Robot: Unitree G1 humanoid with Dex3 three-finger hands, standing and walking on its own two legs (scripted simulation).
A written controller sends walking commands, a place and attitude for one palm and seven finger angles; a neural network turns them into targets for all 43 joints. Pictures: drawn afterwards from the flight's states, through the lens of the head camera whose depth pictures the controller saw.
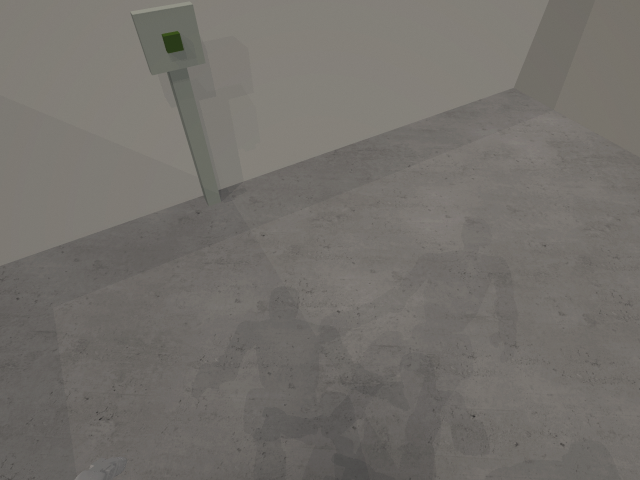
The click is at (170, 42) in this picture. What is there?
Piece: button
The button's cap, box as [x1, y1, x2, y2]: [162, 31, 183, 52]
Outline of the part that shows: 177,31 162,34 165,47 168,52 183,49 179,33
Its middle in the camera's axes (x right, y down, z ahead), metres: -0.47 -0.62 +1.21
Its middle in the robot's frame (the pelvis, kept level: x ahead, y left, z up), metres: +1.30 +0.53 -0.03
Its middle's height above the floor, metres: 0.74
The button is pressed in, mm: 0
